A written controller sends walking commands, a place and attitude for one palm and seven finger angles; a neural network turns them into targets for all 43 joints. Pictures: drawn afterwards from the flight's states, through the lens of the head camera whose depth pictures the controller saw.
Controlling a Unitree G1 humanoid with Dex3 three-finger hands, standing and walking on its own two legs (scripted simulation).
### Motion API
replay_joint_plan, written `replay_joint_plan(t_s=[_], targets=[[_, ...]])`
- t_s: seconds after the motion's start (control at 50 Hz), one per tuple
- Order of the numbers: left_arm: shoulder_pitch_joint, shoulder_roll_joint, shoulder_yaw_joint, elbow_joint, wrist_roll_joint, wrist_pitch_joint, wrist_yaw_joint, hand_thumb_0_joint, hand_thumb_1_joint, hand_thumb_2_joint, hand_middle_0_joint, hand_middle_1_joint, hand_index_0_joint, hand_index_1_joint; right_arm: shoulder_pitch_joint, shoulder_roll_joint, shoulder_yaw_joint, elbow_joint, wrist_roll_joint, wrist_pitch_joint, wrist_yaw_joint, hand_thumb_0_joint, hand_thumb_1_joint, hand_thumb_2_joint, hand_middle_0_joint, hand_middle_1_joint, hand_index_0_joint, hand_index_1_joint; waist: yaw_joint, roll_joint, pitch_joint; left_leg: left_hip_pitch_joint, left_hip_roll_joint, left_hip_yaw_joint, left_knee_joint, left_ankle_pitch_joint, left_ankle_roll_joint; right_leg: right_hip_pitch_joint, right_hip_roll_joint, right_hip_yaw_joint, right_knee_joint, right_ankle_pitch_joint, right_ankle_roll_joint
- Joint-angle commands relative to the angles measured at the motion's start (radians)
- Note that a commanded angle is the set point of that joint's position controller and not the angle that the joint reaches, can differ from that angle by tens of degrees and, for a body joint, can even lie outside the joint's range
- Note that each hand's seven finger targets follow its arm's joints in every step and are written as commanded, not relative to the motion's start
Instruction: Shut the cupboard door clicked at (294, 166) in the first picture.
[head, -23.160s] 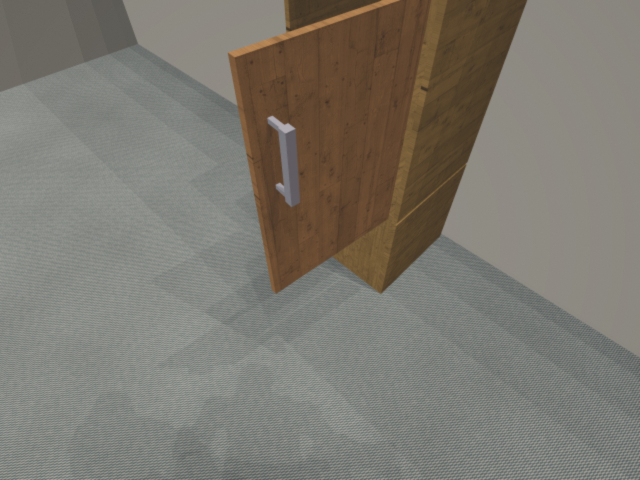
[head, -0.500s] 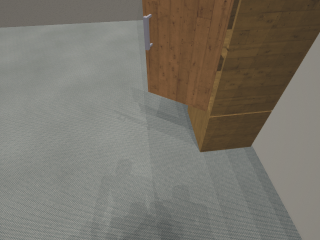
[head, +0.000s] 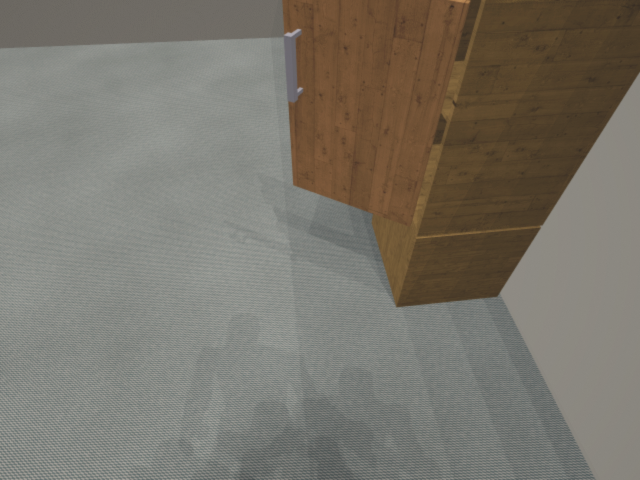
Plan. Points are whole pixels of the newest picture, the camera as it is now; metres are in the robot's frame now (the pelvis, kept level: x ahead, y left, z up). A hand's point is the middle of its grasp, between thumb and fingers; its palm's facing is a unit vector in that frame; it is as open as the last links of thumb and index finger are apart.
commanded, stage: look to check the result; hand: left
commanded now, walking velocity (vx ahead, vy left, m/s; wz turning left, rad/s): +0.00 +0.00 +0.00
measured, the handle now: (295, 66) +0.99 +0.11 +0.05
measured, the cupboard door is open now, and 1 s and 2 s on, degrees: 55 55 55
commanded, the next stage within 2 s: walk to a spot facing it in 0.46 s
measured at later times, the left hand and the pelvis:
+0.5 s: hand out of the picture +0.09 +0.23 -0.15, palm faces +0.00 -0.95 -0.32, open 7.3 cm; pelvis +0.02 -0.01 +0.00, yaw +1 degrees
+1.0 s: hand out of the picture +0.03 +0.21 -0.20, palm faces +0.23 -0.95 -0.22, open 7.3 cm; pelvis +0.00 +0.01 -0.03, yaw +14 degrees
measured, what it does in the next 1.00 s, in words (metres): stands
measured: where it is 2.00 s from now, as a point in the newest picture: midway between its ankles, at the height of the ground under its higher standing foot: outside the picture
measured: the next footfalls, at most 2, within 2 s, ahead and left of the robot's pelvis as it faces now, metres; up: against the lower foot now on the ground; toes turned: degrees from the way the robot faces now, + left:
right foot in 1.32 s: +0.08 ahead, -0.13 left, +0.00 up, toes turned +26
left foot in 1.64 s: -0.02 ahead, +0.18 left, +0.00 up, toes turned +46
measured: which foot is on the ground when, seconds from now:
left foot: down 0.00-1.00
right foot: down 0.00-0.96, up 0.98-1.00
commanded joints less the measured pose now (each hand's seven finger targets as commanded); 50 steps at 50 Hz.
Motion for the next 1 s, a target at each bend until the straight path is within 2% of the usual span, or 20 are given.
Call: replay_joint_plan(t_s=[0.0,0.32,0.44,0.52,0.58,0.64,0.66,0.7,0.74,0.76,0.78,0.8,0.82,0.84,0.86,0.9,0.92,0.94,0.96,0.98], targets=[[-0.010,0.184,0.031,-0.043,0.000,-0.023,0.008,0.000,0.900,0.900,-0.200,-0.300,-0.200,-0.300,-0.008,-0.170,-0.032,-0.040,0.003,-0.022,-0.013,0.000,-0.900,-0.900,0.200,0.300,0.200,0.300,0.003,-0.005,-0.023,-0.014,0.133,-0.127,-0.099,0.063,-0.002,0.029,-0.097,0.099,-0.075,0.042,-0.039],[-0.074,0.262,0.033,-0.044,-0.001,-0.030,0.002,0.000,0.900,0.900,-0.200,-0.300,-0.200,-0.300,-0.074,-0.245,-0.034,-0.043,0.006,-0.024,-0.008,0.000,-0.900,-0.900,0.200,0.300,0.200,0.300,0.001,-0.019,-0.060,0.035,0.143,-0.133,-0.113,0.124,-0.007,0.073,-0.109,0.100,-0.100,0.108,-0.041],[-0.094,0.272,0.032,-0.047,-0.002,-0.031,0.001,0.000,0.900,0.900,-0.200,-0.300,-0.200,-0.300,-0.094,-0.256,-0.033,-0.045,0.003,-0.023,-0.006,0.000,-0.900,-0.900,0.200,0.300,0.200,0.300,0.000,-0.009,-0.049,0.039,0.143,-0.131,-0.121,0.121,-0.011,0.077,-0.115,0.103,-0.113,0.114,-0.041],[-0.095,0.280,0.033,-0.052,-0.002,-0.035,0.002,0.000,0.900,0.900,-0.200,-0.300,-0.200,-0.300,-0.099,-0.268,-0.034,-0.049,0.005,-0.026,-0.006,0.000,-0.900,-0.900,0.200,0.300,0.200,0.300,0.001,-0.017,-0.081,0.059,0.145,-0.130,-0.114,0.165,-0.012,0.099,-0.115,0.101,-0.105,0.173,-0.042],[-0.103,0.280,0.034,-0.056,-0.003,-0.035,0.003,0.000,0.900,0.900,-0.200,-0.300,-0.200,-0.300,-0.100,-0.264,-0.032,-0.052,0.004,-0.025,-0.006,0.000,-0.900,-0.900,0.200,0.300,0.200,0.300,-0.001,-0.002,-0.085,0.052,0.145,-0.132,-0.109,0.190,-0.016,0.121,-0.124,0.087,-0.094,0.205,-0.041],[-0.049,0.185,0.021,-0.051,-0.006,-0.011,0.015,0.000,0.900,0.900,-0.200,-0.300,-0.200,-0.300,-0.056,-0.154,-0.012,-0.050,0.003,-0.004,-0.003,0.000,-0.900,-0.900,0.200,0.300,0.200,0.300,0.004,-0.002,-0.077,0.005,0.135,-0.129,-0.062,0.232,-0.031,0.119,-0.140,0.052,-0.034,0.217,-0.022],[-0.037,0.178,0.022,-0.052,-0.006,-0.004,0.018,0.000,0.900,0.900,-0.200,-0.300,-0.200,-0.300,-0.045,-0.140,-0.011,-0.050,0.003,0.003,-0.002,0.000,-0.900,-0.900,0.200,0.300,0.200,0.300,0.007,-0.006,-0.059,-0.023,0.129,-0.133,-0.045,0.227,-0.034,0.112,-0.144,0.045,-0.017,0.206,-0.022],[-0.019,0.194,0.033,-0.067,-0.003,0.005,0.020,0.000,0.900,0.900,-0.200,-0.300,-0.200,-0.300,-0.041,-0.143,-0.020,-0.067,0.003,0.013,-0.001,0.000,-0.900,-0.900,0.200,0.300,0.200,0.300,0.015,-0.018,-0.044,-0.082,0.109,-0.132,0.011,0.214,-0.037,0.114,-0.169,0.051,0.006,0.215,-0.039],[0.004,0.214,0.050,-0.091,0.000,0.009,0.024,0.000,0.900,0.900,-0.200,-0.300,-0.200,-0.300,-0.030,-0.134,-0.031,-0.091,0.003,0.021,0.001,0.000,-0.900,-0.900,0.200,0.300,0.200,0.300,0.020,-0.087,-0.066,-0.131,0.071,-0.103,0.121,0.166,-0.047,0.132,-0.241,0.079,0.002,0.237,-0.085],[0.009,0.221,0.057,-0.103,0.001,0.010,0.026,0.000,0.900,0.900,-0.200,-0.300,-0.200,-0.300,-0.020,-0.125,-0.037,-0.103,0.003,0.025,0.001,0.000,-0.900,-0.900,0.200,0.300,0.200,0.300,0.021,-0.125,-0.074,-0.155,0.055,-0.083,0.204,0.090,-0.052,0.135,-0.287,0.102,-0.013,0.250,-0.120],[0.018,0.220,0.062,-0.119,0.003,0.010,0.028,0.000,0.900,0.900,-0.200,-0.300,-0.200,-0.300,-0.020,-0.115,-0.043,-0.117,0.001,0.032,0.000,0.000,-0.900,-0.900,0.200,0.300,0.200,0.300,0.027,-0.167,-0.060,-0.199,0.043,-0.063,0.322,-0.102,-0.057,0.131,-0.333,0.115,-0.029,0.286,-0.165],[0.021,0.219,0.067,-0.132,0.008,0.010,0.031,0.000,0.900,0.900,-0.200,-0.300,-0.200,-0.300,-0.022,-0.110,-0.050,-0.131,0.001,0.037,0.000,0.000,-0.900,-0.900,0.200,0.300,0.200,0.300,0.030,-0.185,-0.051,-0.239,0.042,-0.056,0.440,-0.267,-0.058,0.117,-0.379,0.129,-0.035,0.326,-0.205],[0.009,0.211,0.074,-0.146,0.016,0.011,0.036,0.000,0.900,0.900,-0.200,-0.300,-0.200,-0.300,-0.022,-0.107,-0.057,-0.148,0.003,0.039,0.003,0.000,-0.900,-0.900,0.200,0.300,0.200,0.300,0.026,-0.175,-0.040,-0.255,0.063,-0.058,0.509,-0.329,-0.055,0.096,-0.409,0.110,-0.025,0.366,-0.222],[-0.013,0.210,0.076,-0.163,0.018,0.010,0.035,0.000,0.900,0.900,-0.200,-0.300,-0.200,-0.300,-0.009,-0.082,-0.057,-0.154,0.007,0.041,0.008,0.000,-0.900,-0.900,0.200,0.300,0.200,0.300,0.009,-0.158,-0.033,-0.253,0.080,-0.059,0.498,-0.343,-0.059,0.086,-0.400,0.059,0.005,0.401,-0.211],[-0.026,0.212,0.079,-0.180,0.019,0.010,0.032,0.000,0.900,0.900,-0.200,-0.300,-0.200,-0.300,0.004,-0.070,-0.058,-0.162,0.007,0.042,0.013,0.000,-0.900,-0.900,0.200,0.300,0.200,0.300,-0.005,-0.149,-0.027,-0.231,0.090,-0.047,0.438,-0.317,-0.063,0.069,-0.387,0.012,0.039,0.414,-0.184],[-0.033,0.204,0.082,-0.197,0.011,0.013,0.027,0.000,0.900,0.900,-0.200,-0.300,-0.200,-0.300,0.055,-0.059,-0.058,-0.160,0.002,0.041,0.019,0.000,-0.900,-0.900,0.200,0.300,0.200,0.300,-0.030,-0.110,-0.035,-0.112,0.078,0.000,0.248,-0.116,-0.064,-0.019,-0.347,-0.057,0.123,0.287,-0.109],[-0.031,0.177,0.082,-0.207,0.006,0.021,0.023,0.000,0.900,0.900,-0.200,-0.300,-0.200,-0.300,0.094,-0.085,-0.066,-0.160,-0.002,0.035,0.023,0.000,-0.900,-0.900,0.200,0.300,0.200,0.300,-0.047,0.015,-0.040,-0.014,0.119,-0.087,0.113,0.065,-0.039,-0.136,-0.282,-0.112,0.235,0.097,-0.040],[0.004,0.113,0.073,-0.233,-0.003,0.032,0.019,0.000,0.900,0.900,-0.200,-0.300,-0.200,-0.300,0.130,-0.180,-0.085,-0.169,-0.016,0.030,0.018,0.000,-0.900,-0.900,0.200,0.300,0.200,0.300,-0.049,0.304,-0.029,-0.013,0.317,-0.410,-0.025,0.294,0.060,-0.270,-0.123,-0.173,0.431,-0.290,0.054],[-0.062,0.106,0.068,-0.276,0.004,0.038,0.020,0.000,0.900,0.900,-0.200,-0.300,-0.200,-0.300,0.172,-0.230,-0.101,-0.165,-0.028,0.034,0.006,0.000,-0.900,-0.900,0.200,0.300,0.200,0.300,-0.088,0.278,-0.017,-0.087,0.416,-0.557,-0.121,0.176,0.169,-0.294,-0.057,-0.063,0.616,-0.490,0.048],[-0.089,0.100,0.074,-0.285,0.010,0.045,0.021,0.000,0.900,0.900,-0.200,-0.300,-0.200,-0.300,0.172,-0.224,-0.102,-0.165,-0.027,0.030,0.000,0.000,-0.900,-0.900,0.200,0.300,0.200,0.300,-0.075,0.198,-0.029,-0.113,0.376,-0.560,-0.140,0.007,0.161,-0.324,-0.063,0.013,0.715,-0.421,0.033]])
